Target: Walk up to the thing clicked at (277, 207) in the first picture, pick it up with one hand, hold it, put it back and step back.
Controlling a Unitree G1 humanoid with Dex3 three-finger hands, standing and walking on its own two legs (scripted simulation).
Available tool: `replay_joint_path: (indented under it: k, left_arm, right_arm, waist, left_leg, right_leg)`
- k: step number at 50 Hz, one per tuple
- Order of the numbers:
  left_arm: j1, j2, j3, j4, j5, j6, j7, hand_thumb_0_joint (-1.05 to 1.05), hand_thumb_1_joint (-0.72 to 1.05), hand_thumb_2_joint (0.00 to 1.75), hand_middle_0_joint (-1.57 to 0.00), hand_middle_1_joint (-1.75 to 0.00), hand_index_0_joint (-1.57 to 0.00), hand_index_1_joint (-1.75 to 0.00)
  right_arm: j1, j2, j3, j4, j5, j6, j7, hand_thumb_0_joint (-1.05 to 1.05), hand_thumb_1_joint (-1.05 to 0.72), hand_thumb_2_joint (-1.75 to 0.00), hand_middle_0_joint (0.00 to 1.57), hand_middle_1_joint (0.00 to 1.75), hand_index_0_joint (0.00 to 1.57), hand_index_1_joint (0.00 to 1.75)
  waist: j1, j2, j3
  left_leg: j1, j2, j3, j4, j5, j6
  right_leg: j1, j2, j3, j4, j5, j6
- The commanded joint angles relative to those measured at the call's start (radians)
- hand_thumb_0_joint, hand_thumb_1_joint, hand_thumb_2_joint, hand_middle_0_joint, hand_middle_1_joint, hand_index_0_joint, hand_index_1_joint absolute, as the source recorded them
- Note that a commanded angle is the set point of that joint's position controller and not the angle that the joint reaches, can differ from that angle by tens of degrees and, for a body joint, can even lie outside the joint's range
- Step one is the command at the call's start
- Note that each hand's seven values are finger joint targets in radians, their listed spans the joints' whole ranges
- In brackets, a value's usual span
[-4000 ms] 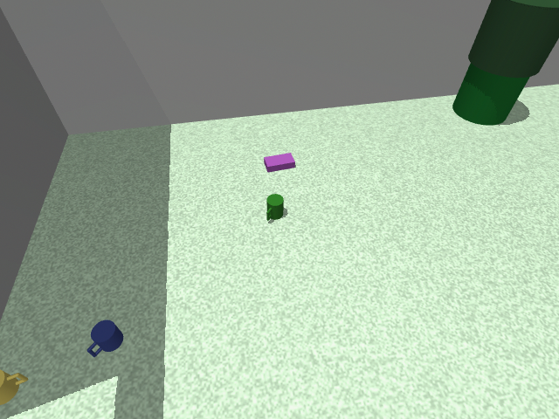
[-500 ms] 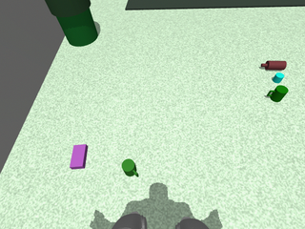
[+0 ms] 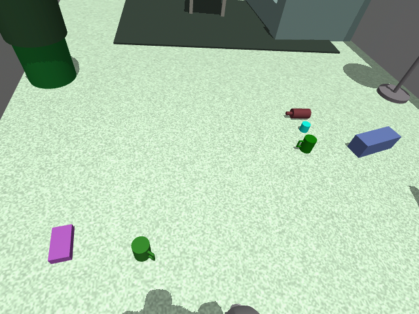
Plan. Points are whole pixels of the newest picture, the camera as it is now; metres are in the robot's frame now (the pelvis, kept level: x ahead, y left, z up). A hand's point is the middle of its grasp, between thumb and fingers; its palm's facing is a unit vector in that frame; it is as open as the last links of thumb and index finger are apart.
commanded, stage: walk up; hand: left
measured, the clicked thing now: (144, 251) +0.52 +0.22 -0.71
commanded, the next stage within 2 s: none
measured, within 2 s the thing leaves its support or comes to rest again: neither
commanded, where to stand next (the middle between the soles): +0.14 -0.01 m, yaw +1 degrees
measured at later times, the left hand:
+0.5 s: hand out of the picture +0.13 +0.26 -0.15, palm faces -0.02 -0.91 -0.42, open 7.4 cm
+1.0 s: hand out of the picture +0.16 +0.23 -0.14, palm faces -0.05 -0.92 -0.39, open 7.4 cm
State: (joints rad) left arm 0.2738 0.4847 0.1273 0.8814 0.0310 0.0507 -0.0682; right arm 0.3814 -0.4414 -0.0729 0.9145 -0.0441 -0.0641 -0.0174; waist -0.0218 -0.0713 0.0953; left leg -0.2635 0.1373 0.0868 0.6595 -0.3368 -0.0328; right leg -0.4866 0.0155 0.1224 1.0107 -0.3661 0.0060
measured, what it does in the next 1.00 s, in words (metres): steps on the spot: right foot, then left foot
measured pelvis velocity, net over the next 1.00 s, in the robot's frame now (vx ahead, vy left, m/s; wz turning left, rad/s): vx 0.06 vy -0.04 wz -0.02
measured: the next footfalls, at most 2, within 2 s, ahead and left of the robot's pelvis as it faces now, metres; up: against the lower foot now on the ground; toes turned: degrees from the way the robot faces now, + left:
right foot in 0.10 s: +0.09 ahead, -0.16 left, +0.00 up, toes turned -2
left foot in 0.42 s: +0.17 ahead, +0.09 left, +0.00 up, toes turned -1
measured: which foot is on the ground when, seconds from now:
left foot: down 0.00-0.12, up 0.14-0.40, down 0.42-1.00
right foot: up 0.00-0.08, down 0.10-1.00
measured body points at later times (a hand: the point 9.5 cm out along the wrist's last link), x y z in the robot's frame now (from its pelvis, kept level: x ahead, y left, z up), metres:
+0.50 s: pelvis +0.06 -0.02 -0.01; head +0.09 -0.03 +0.44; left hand +0.13 +0.30 -0.12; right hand +0.14 -0.32 -0.14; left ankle +0.13 +0.09 -0.72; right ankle +0.03 -0.16 -0.71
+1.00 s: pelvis +0.06 -0.04 +0.01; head +0.09 -0.05 +0.46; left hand +0.16 +0.27 -0.11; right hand +0.15 -0.34 -0.12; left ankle +0.13 +0.09 -0.72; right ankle +0.05 -0.16 -0.72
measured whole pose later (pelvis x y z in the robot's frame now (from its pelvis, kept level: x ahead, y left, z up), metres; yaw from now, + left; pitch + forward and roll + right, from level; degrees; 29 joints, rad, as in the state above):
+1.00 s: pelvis +0.06 -0.04 +0.01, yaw -1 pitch -3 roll +0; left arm 0.09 0.36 0.01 1.09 0.01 -0.03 0.01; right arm 0.06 -0.38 -0.02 1.07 0.00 0.01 0.04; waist -0.01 0.03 0.10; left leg -0.32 0.03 0.00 0.54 -0.18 -0.01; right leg -0.20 -0.01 -0.02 0.56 -0.32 0.01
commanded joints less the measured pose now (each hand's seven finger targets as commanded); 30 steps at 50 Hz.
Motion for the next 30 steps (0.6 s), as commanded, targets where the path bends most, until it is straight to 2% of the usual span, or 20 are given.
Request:
replay_joint_path:
  k: [1, 3, 4, 5, 6, 7, 8, 9, 11, 13, 15, 18, 20, 21, 22, 23, 24, 25, 27, 30]
  left_arm:
    - [-0.035, 0.133, 0.020, -0.085, -0.006, -0.038, -0.007, 0.00, 0.90, 0.90, -0.20, -0.30, -0.20, -0.30]
    - [0.065, 0.124, 0.021, -0.034, -0.008, -0.051, 0.005, 0.00, 0.90, 0.90, -0.20, -0.30, -0.20, -0.30]
    - [0.123, 0.129, 0.026, 0.006, -0.005, -0.062, 0.016, 0.00, 0.90, 0.90, -0.20, -0.30, -0.20, -0.30]
    - [0.195, 0.165, 0.041, 0.031, -0.002, -0.072, 0.031, 0.00, 0.90, 0.90, -0.20, -0.30, -0.20, -0.30]
    - [0.210, 0.242, 0.062, 0.024, 0.007, -0.078, 0.043, 0.00, 0.90, 0.90, -0.20, -0.30, -0.20, -0.30]
    - [0.145, 0.281, 0.057, -0.035, 0.013, -0.089, 0.053, 0.00, 0.90, 0.90, -0.20, -0.30, -0.20, -0.30]
    - [0.093, 0.322, 0.058, -0.048, 0.005, -0.087, 0.054, 0.00, 0.90, 0.90, -0.20, -0.30, -0.20, -0.30]
    - [0.070, 0.297, 0.054, -0.048, -0.009, -0.089, 0.056, 0.00, 0.90, 0.90, -0.20, -0.30, -0.20, -0.30]
    - [0.039, 0.230, 0.028, -0.050, -0.019, -0.102, 0.065, 0.00, 0.90, 0.90, -0.20, -0.30, -0.20, -0.30]
    - [0.035, 0.209, 0.016, -0.046, -0.025, -0.114, 0.072, 0.00, 0.90, 0.90, -0.20, -0.30, -0.20, -0.30]
    - [0.024, 0.194, 0.001, -0.045, -0.020, -0.123, 0.078, 0.00, 0.90, 0.90, -0.20, -0.30, -0.20, -0.30]
    - [-0.051, 0.165, -0.018, -0.054, -0.019, -0.125, 0.087, 0.00, 0.90, 0.90, -0.20, -0.30, -0.20, -0.30]
    - [-0.081, 0.148, -0.031, -0.051, -0.033, -0.114, 0.091, 0.00, 0.90, 0.90, -0.20, -0.30, -0.20, -0.30]
    - [-0.074, 0.121, -0.041, -0.049, -0.039, -0.108, 0.093, 0.00, 0.90, 0.90, -0.20, -0.30, -0.20, -0.30]
    - [-0.046, 0.090, -0.049, -0.046, -0.046, -0.107, 0.096, 0.00, 0.90, 0.90, -0.20, -0.30, -0.20, -0.30]
    - [-0.005, 0.056, -0.058, -0.042, -0.057, -0.100, 0.099, 0.00, 0.90, 0.90, -0.20, -0.30, -0.20, -0.30]
    - [0.020, 0.101, -0.046, -0.003, -0.057, -0.084, 0.109, 0.00, 0.90, 0.90, -0.20, -0.30, -0.20, -0.30]
    - [0.019, 0.120, -0.047, 0.024, -0.047, -0.080, 0.114, 0.00, 0.90, 0.90, -0.20, -0.30, -0.20, -0.30]
    - [-0.009, 0.109, -0.043, 0.041, -0.039, -0.085, 0.102, 0.00, 0.90, 0.90, -0.20, -0.30, -0.20, -0.30]
    - [0.018, 0.092, -0.046, 0.083, -0.038, -0.100, 0.100, 0.00, 0.90, 0.90, -0.20, -0.30, -0.20, -0.30]
  right_arm:
    - [-0.092, -0.312, -0.074, -0.114, 0.000, -0.017, -0.003, 0.00, -0.90, -0.90, 0.20, 0.30, 0.20, 0.30]
    - [-0.125, -0.297, -0.065, -0.125, 0.000, 0.002, 0.008, 0.00, -0.90, -0.90, 0.20, 0.30, 0.20, 0.30]
    - [-0.105, -0.257, -0.053, -0.123, -0.001, 0.013, 0.010, 0.00, -0.90, -0.90, 0.20, 0.30, 0.20, 0.30]
    - [-0.053, -0.192, -0.031, -0.118, 0.003, 0.021, 0.009, 0.00, -0.90, -0.90, 0.20, 0.30, 0.20, 0.30]
    - [-0.029, -0.114, -0.004, -0.134, 0.012, 0.023, 0.008, 0.00, -0.90, -0.90, 0.20, 0.30, 0.20, 0.30]
    - [-0.075, -0.114, 0.003, -0.160, 0.030, 0.025, 0.005, 0.00, -0.90, -0.90, 0.20, 0.30, 0.20, 0.30]
    - [-0.139, -0.218, -0.031, -0.161, 0.027, 0.020, -0.006, 0.00, -0.90, -0.90, 0.20, 0.30, 0.20, 0.30]
    - [-0.134, -0.247, -0.041, -0.148, 0.031, 0.013, -0.004, 0.00, -0.90, -0.90, 0.20, 0.30, 0.20, 0.30]
    - [-0.085, -0.223, -0.035, -0.109, 0.047, 0.008, 0.002, 0.00, -0.90, -0.90, 0.20, 0.30, 0.20, 0.30]
    - [-0.018, -0.193, -0.030, -0.078, 0.044, 0.016, 0.005, 0.00, -0.90, -0.90, 0.20, 0.30, 0.20, 0.30]
    - [-0.043, -0.171, -0.028, -0.078, 0.043, 0.025, 0.011, 0.00, -0.90, -0.90, 0.20, 0.30, 0.20, 0.30]
    - [-0.065, -0.135, -0.021, -0.064, 0.049, 0.028, 0.018, 0.00, -0.90, -0.90, 0.20, 0.30, 0.20, 0.30]
    - [-0.043, -0.131, -0.028, -0.044, 0.046, 0.023, 0.015, 0.00, -0.90, -0.90, 0.20, 0.30, 0.20, 0.30]
    - [-0.054, -0.157, -0.036, -0.042, 0.037, 0.021, 0.012, 0.00, -0.90, -0.90, 0.20, 0.30, 0.20, 0.30]
    - [-0.069, -0.187, -0.042, -0.049, 0.029, 0.019, 0.008, 0.00, -0.90, -0.90, 0.20, 0.30, 0.20, 0.30]
    - [-0.116, -0.232, -0.047, -0.080, 0.024, 0.016, 0.009, 0.00, -0.90, -0.90, 0.20, 0.30, 0.20, 0.30]
    - [-0.163, -0.248, -0.042, -0.082, 0.042, 0.015, 0.013, 0.00, -0.90, -0.90, 0.20, 0.30, 0.20, 0.30]
    - [-0.207, -0.239, -0.043, -0.077, 0.037, 0.020, 0.013, 0.00, -0.90, -0.90, 0.20, 0.30, 0.20, 0.30]
    - [-0.250, -0.184, -0.021, -0.077, 0.035, 0.028, 0.012, 0.00, -0.90, -0.90, 0.20, 0.30, 0.20, 0.30]
    - [-0.298, -0.173, -0.011, -0.056, 0.047, 0.040, 0.019, 0.00, -0.90, -0.90, 0.20, 0.30, 0.20, 0.30]
  waist:
    - [0.006, 0.352, -0.006]
    - [0.057, 0.311, -0.042]
    - [0.072, 0.210, -0.071]
    - [0.099, 0.053, -0.109]
    - [0.103, -0.145, -0.083]
    - [0.102, -0.165, -0.041]
    - [0.108, -0.078, 0.016]
    - [0.088, -0.040, 0.053]
    - [0.044, -0.010, 0.046]
    - [0.026, -0.050, 0.011]
    - [0.028, -0.067, 0.014]
    - [0.004, -0.091, -0.044]
    - [-0.022, -0.066, -0.085]
    - [-0.026, -0.017, -0.093]
    - [-0.015, 0.080, -0.130]
    - [0.014, 0.186, -0.154]
    - [0.023, 0.230, -0.166]
    - [0.043, 0.206, -0.139]
    - [0.048, 0.157, -0.125]
    - [0.069, 0.185, -0.147]
  left_leg:
    - [-0.020, 0.166, -0.202, -0.326, -0.303, 0.217]
    - [-0.075, 0.132, -0.130, -0.230, -0.272, 0.202]
    - [-0.116, 0.078, -0.073, -0.078, -0.254, 0.179]
    - [-0.189, 0.027, -0.022, 0.143, -0.240, 0.143]
    - [-0.377, -0.046, 0.009, 0.365, -0.273, 0.089]
    - [-0.524, -0.134, -0.076, 0.451, -0.249, 0.053]
    - [-0.485, -0.074, -0.183, 0.460, -0.258, 0.056]
    - [-0.452, -0.047, -0.195, 0.437, -0.234, 0.065]
    - [-0.399, -0.058, -0.193, 0.397, -0.159, 0.073]
    - [-0.306, -0.076, -0.160, 0.356, -0.088, 0.060]
    - [-0.233, -0.080, -0.140, 0.286, -0.070, 0.056]
    - [-0.031, -0.083, -0.089, 0.083, 0.039, 0.057]
    - [0.098, -0.124, -0.057, -0.067, 0.203, 0.069]
    - [0.135, -0.117, -0.091, -0.096, 0.269, 0.084]
    - [0.168, -0.029, -0.219, -0.135, 0.352, 0.119]
    - [0.146, 0.125, -0.461, -0.235, 0.324, 0.195]
    - [0.077, 0.215, -0.579, -0.261, 0.264, 0.293]
    - [0.013, 0.222, -0.599, -0.283, 0.175, 0.306]
    - [-0.011, 0.117, -0.417, -0.256, 0.124, 0.226]
    - [-0.060, 0.043, -0.279, -0.141, 0.250, 0.146]
  right_leg:
    - [0.040, -0.048, -0.114, -0.216, -0.130, -0.008]
    - [0.221, -0.027, -0.182, -0.398, -0.058, -0.029]
    - [0.329, 0.022, -0.199, -0.483, -0.016, -0.027]
    - [0.452, 0.014, -0.117, -0.522, -0.033, -0.038]
    - [0.513, -0.129, 0.202, -0.613, -0.216, -0.097]
    - [0.451, -0.309, 0.556, -0.742, -0.302, -0.207]
    - [0.331, -0.391, 0.616, -0.750, -0.320, -0.304]
    - [0.286, -0.367, 0.533, -0.716, -0.256, -0.310]
    - [0.286, -0.286, 0.320, -0.642, -0.022, -0.250]
    - [0.238, -0.269, 0.229, -0.606, 0.175, -0.241]
    - [0.167, -0.270, 0.179, -0.598, 0.295, -0.240]
    - [0.104, -0.256, 0.061, -0.501, 0.515, -0.206]
    - [0.083, -0.204, -0.004, -0.368, 0.521, -0.153]
    - [0.055, -0.176, -0.020, -0.305, 0.471, -0.117]
    - [0.047, -0.122, -0.067, -0.213, 0.408, -0.079]
    - [0.020, -0.032, -0.112, -0.111, 0.177, -0.028]
    - [0.086, -0.013, -0.093, -0.072, -0.205, -0.028]
    - [0.112, -0.052, -0.064, -0.075, -0.223, -0.031]
    - [0.132, -0.055, -0.076, -0.182, -0.180, -0.040]
    - [0.284, -0.037, -0.121, -0.438, 0.082, -0.035]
